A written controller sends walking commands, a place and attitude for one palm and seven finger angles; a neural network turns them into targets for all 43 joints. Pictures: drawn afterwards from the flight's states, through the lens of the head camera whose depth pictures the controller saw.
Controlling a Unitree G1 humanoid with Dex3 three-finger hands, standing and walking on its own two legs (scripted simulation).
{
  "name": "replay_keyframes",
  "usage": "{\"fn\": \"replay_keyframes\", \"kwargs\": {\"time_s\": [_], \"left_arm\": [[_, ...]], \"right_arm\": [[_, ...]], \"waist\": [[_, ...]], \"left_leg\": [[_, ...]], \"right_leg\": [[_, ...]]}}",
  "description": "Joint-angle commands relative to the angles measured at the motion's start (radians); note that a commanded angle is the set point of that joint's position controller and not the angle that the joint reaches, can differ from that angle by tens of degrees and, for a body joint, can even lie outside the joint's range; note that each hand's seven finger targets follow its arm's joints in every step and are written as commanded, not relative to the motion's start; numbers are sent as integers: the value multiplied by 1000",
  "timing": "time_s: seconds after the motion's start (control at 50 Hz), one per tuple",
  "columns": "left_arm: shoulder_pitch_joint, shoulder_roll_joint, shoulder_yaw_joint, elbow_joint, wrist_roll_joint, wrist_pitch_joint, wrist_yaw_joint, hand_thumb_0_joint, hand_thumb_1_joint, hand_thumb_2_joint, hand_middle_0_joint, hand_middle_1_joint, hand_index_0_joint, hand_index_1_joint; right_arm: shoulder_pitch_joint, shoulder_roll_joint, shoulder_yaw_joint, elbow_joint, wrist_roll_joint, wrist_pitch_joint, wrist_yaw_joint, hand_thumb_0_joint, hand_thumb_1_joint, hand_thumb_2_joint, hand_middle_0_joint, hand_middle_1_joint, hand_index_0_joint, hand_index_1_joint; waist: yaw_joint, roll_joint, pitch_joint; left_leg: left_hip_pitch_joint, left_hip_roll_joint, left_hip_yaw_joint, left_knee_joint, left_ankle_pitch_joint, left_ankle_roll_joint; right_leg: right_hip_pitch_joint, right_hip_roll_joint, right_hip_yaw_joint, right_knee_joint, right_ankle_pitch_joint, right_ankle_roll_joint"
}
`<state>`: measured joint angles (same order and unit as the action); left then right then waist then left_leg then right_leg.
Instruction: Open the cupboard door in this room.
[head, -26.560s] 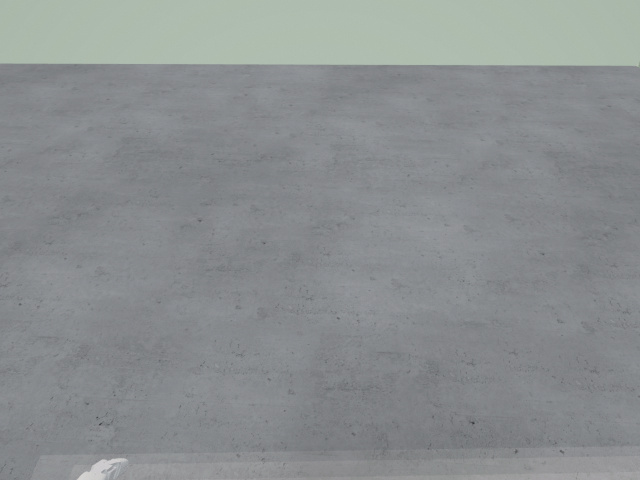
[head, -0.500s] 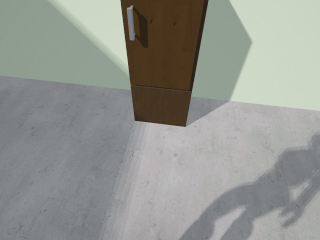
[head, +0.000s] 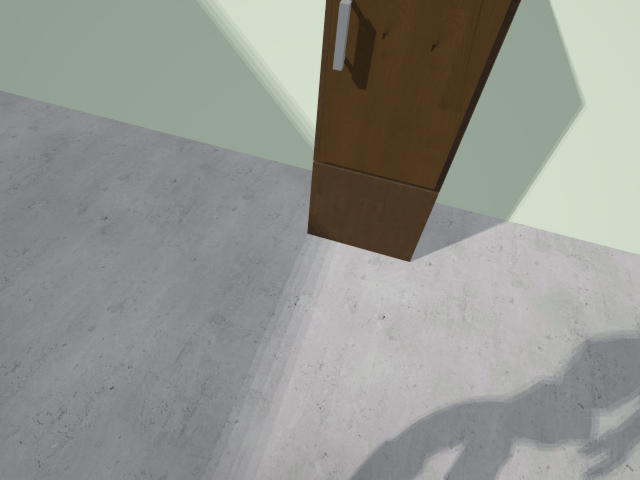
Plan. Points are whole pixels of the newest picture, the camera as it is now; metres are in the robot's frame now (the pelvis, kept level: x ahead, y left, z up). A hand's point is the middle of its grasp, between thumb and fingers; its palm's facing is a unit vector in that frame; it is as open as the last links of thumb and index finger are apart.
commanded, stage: walk to a spot facing it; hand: left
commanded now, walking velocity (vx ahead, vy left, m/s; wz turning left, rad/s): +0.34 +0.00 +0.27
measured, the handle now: (343, 33) +1.08 -0.03 +0.08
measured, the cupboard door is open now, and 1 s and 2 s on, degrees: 0 0 0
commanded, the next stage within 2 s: turn to face it in 0.20 s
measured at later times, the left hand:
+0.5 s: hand (232, 392) +0.28 +0.14 -0.16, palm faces +0.09 -0.97 -0.22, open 7.4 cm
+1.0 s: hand (204, 362) +0.33 +0.19 -0.17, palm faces -0.03 -0.98 -0.22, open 7.4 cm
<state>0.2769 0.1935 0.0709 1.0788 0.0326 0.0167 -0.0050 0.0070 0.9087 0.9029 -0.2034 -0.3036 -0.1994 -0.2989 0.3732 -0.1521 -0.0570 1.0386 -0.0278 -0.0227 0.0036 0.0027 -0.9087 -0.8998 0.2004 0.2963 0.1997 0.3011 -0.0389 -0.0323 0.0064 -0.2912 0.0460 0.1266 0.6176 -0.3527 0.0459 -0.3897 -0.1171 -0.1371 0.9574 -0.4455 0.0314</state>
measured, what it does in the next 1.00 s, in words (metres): walks ahead: right foot, then left foot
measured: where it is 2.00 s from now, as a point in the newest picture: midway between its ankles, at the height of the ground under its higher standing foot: (325, 411)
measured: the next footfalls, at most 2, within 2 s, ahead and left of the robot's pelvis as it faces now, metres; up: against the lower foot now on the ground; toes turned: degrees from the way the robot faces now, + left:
right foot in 0.38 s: +0.33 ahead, -0.11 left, +0.00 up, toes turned -2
left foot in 0.96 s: +0.32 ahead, +0.10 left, +0.00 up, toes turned -7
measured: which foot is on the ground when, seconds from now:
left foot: down 0.00-0.40, up 0.42-0.94, down 0.96-1.00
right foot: up 0.00-0.36, down 0.38-0.98, up 1.00-1.00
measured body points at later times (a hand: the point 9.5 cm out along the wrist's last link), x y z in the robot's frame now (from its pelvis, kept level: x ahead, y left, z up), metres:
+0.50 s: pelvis +0.21 -0.05 -0.01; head +0.26 -0.06 +0.44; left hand +0.27 +0.19 -0.15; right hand +0.21 -0.28 -0.18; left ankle +0.05 +0.08 -0.64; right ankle +0.29 -0.11 -0.73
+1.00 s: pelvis +0.28 -0.01 +0.00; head +0.32 +0.01 +0.45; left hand +0.33 +0.24 -0.16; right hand +0.38 -0.26 -0.12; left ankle +0.28 +0.10 -0.73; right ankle +0.29 -0.11 -0.73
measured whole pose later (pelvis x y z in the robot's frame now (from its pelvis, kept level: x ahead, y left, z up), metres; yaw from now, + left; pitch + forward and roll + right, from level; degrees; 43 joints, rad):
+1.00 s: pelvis +0.28 -0.01 +0.00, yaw -8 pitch +1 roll +0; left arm 0.24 0.23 0.08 1.00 0.02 0.02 0.01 0.01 0.91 0.90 -0.21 -0.30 -0.20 -0.30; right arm 0.09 -0.18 -0.03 0.95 -0.01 0.00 -0.03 0.00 -0.91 -0.90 0.20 0.30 0.20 0.30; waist 0.05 -0.04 0.06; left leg -0.24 0.00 0.03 0.51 -0.30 0.01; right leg -0.34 0.08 0.07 0.57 -0.29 -0.03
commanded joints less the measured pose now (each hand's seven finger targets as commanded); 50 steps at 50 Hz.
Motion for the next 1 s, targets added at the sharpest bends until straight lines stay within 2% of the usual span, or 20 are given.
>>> {"fn": "replay_keyframes", "kwargs": {"time_s": [0.0, 0.1, 0.24, 0.28, 0.32, 0.34, 0.36, 0.38, 0.4, 0.42, 0.44, 0.46, 0.52, 0.7, 0.82, 0.9, 0.92, 0.94, 0.96, 0.98], "left_arm": [[-111, 58, 5, -129, 4, -57, -21, 0, 900, 900, -200, -300, -200, -300], [-115, 49, -8, -124, -3, -55, -13, 0, 900, 900, -200, -300, -200, -300], [-280, 30, -23, -194, -15, -62, -19, 0, 900, 900, -200, -300, -200, -300], [-236, 32, -23, -183, -19, -66, -16, 0, 900, 900, -200, -300, -200, -300], [-23, 62, -13, -116, -16, -73, -6, 0, 900, 900, -200, -300, -200, -300], [123, 95, -3, -67, -11, -80, -1, 0, 900, 900, -200, -300, -200, -300], [240, 173, 16, -25, -1, -91, 13, 0, 900, 900, -200, -300, -200, -300], [287, 238, 25, -5, -11, -89, 20, 0, 900, 900, -200, -300, -200, -300], [214, 236, 26, -18, -30, -94, 22, 0, 900, 900, -200, -300, -200, -300], [109, 184, 20, -50, -30, -80, 28, 0, 900, 900, -200, -300, -200, -300], [37, 148, 12, -74, -26, -75, 33, 0, 900, 900, -200, -300, -200, -300], [2, 125, 7, -87, -23, -75, 34, 0, 900, 900, -200, -300, -200, -300], [-34, 111, 7, -95, -15, -70, 30, 0, 900, 900, -200, -300, -200, -300], [26, 157, 24, -109, -12, -39, 14, 0, 900, 900, -200, -300, -200, -300], [29, 195, 38, -124, -8, -24, 16, 0, 900, 900, -200, -300, -200, -300], [-22, 202, 41, -141, -18, -15, 21, 0, 900, 900, -200, -300, -200, -300], [-35, 180, 36, -146, -22, -13, 22, 0, 900, 900, -200, -300, -200, -300], [-13, 136, 27, -162, -29, -10, 18, 0, 900, 900, -200, -300, -200, -300], [-7, 109, 19, -175, -24, -8, 11, 0, 900, 900, -200, -300, -200, -300], [-36, 128, 23, -165, -13, 6, 17, 0, 900, 900, -200, -300, -200, -300]], "right_arm": [[68, -138, -14, -18, 4, -43, -24, 0, -900, -900, 200, 300, 200, 300], [132, -119, -10, 24, 17, -64, -30, 0, -900, -900, 200, 300, 200, 300], [133, -115, -16, 46, 7, -54, -35, 0, -900, -900, 200, 300, 200, 300], [93, -138, -19, 45, 7, -48, -35, 0, -900, -900, 200, 300, 200, 300], [58, -164, -26, 46, 13, -42, -37, 0, -900, -900, 200, 300, 200, 300], [38, -168, -29, 42, 19, -43, -35, 0, -900, -900, 200, 300, 200, 300], [70, -127, -25, 39, 28, -43, -26, 0, -900, -900, 200, 300, 200, 300], [108, -86, -18, 17, 38, -42, -29, 0, -900, -900, 200, 300, 200, 300], [99, -87, -8, 27, 38, -27, -35, 0, -900, -900, 200, 300, 200, 300], [30, -95, -13, 11, 33, -19, -33, 0, -900, -900, 200, 300, 200, 300], [-41, -87, -6, 2, 25, -10, -27, 0, -900, -900, 200, 300, 200, 300], [-64, -75, -1, -6, 17, -1, -25, 0, -900, -900, 200, 300, 200, 300], [-48, -76, -1, -11, 8, 33, -23, 0, -900, -900, 200, 300, 200, 300], [-251, -132, -3, -120, 11, 43, -24, 0, -900, -900, 200, 300, 200, 300], [-305, -136, 0, -155, 22, 30, -29, 0, -900, -900, 200, 300, 200, 300], [-215, -137, 0, -132, 28, 15, -39, 0, -900, -900, 200, 300, 200, 300], [-172, -155, -3, -119, 27, 5, -41, 0, -900, -900, 200, 300, 200, 300], [-156, -221, -11, -122, 15, -2, -43, 0, -900, -900, 200, 300, 200, 300], [-175, -275, -22, -138, 9, 9, -40, 0, -900, -900, 200, 300, 200, 300], [-184, -254, -16, -137, 6, 14, -48, 0, -900, -900, 200, 300, 200, 300]], "waist": [[9, 130, 118], [9, 107, 33], [-21, 165, 114], [0, 181, 98], [89, 138, 9], [150, 93, -51], [177, -73, -147], [146, -248, -199], [125, -298, -239], [102, -169, -114], [85, -40, -31], [61, -15, -7], [18, -62, -47], [64, -75, -43], [87, -98, -50], [44, -76, -85], [26, -30, -107], [28, 152, -111], [40, 312, -53], [27, 300, -21]], "left_leg": [[143, 231, -424, -466, -98, 101], [356, 189, -266, -391, 482, 109], [350, 179, -190, -351, 665, 104], [293, 176, -176, -305, 764, 88], [302, 162, -140, -119, 879, 48], [231, 131, -108, 35, 798, 15], [44, 44, -55, 302, 474, -21], [-125, -96, -57, 598, -231, -52], [-109, -42, -184, 686, -251, -54], [-156, -12, -170, 717, -198, -59], [-174, 25, -168, 682, -126, -62], [-146, 39, -158, 633, -78, -68], [-87, 43, -130, 500, -30, -97], [-188, 18, -145, 342, 0, -121], [-113, -16, -139, 149, -61, -106], [84, -33, -129, -148, 78, -90], [203, 20, -154, -258, 161, -80], [304, 193, -324, -320, 267, -15], [279, 368, -450, -335, 432, 80], [197, 378, -436, -342, 508, 104]], "right_leg": [[-343, -24, 100, 212, 162, 8], [-382, -9, 68, 187, 212, 40], [-301, 9, 31, -191, 219, 18], [-128, 48, 5, -297, 244, -7], [93, 91, -8, -402, 329, -37], [284, 84, 2, -461, 443, -44], [521, -81, 186, -428, 754, -103], [598, -316, 528, -484, 1146, -241], [516, -336, 596, -555, 1039, -295], [405, -300, 554, -597, 879, -301], [285, -233, 459, -609, 781, -273], [187, -193, 396, -626, 762, -241], [105, -122, 313, -662, 676, -197], [190, -92, 424, -674, 483, -201], [233, -99, 483, -628, 562, -222], [194, -56, 474, -544, 597, -168], [126, -11, 424, -478, 534, -126], [-20, 103, 328, -357, 311, -71], [-133, 162, 199, -188, -82, -25], [-131, 140, 219, -31, -129, -2]]}}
